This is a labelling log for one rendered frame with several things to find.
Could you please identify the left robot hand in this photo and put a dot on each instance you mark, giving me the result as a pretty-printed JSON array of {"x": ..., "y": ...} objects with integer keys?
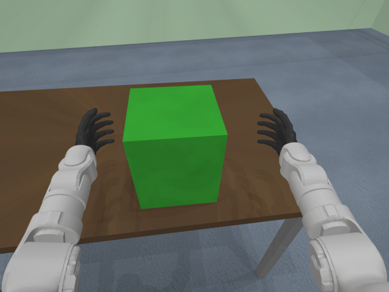
[{"x": 87, "y": 130}]

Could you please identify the right robot hand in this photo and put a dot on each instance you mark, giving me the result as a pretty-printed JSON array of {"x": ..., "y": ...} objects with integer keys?
[{"x": 283, "y": 128}]

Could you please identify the right robot forearm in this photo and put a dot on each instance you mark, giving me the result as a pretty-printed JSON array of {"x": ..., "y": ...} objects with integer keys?
[{"x": 323, "y": 212}]

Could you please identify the table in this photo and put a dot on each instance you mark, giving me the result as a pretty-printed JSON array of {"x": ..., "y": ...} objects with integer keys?
[{"x": 37, "y": 127}]

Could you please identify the carton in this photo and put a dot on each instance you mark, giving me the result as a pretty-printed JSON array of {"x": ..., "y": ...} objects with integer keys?
[{"x": 174, "y": 140}]

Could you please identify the robot right upper arm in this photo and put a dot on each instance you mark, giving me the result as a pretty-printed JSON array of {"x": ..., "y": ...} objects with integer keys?
[{"x": 346, "y": 263}]

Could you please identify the robot left upper arm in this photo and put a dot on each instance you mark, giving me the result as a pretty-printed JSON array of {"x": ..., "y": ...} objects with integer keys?
[{"x": 45, "y": 267}]

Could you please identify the left robot forearm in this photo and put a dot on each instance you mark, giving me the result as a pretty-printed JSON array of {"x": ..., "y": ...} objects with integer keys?
[{"x": 59, "y": 217}]

